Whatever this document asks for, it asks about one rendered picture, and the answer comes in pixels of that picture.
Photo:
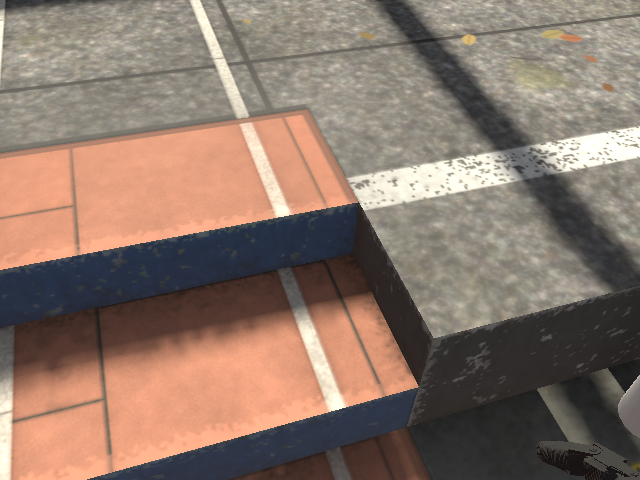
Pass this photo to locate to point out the stairs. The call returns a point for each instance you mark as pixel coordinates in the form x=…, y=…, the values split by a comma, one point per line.
x=250, y=352

